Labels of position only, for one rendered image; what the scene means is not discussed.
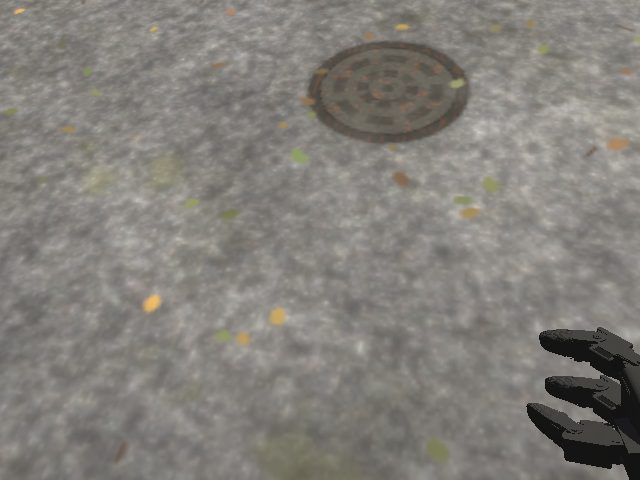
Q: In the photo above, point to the robot right hand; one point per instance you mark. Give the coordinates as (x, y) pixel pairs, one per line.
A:
(591, 442)

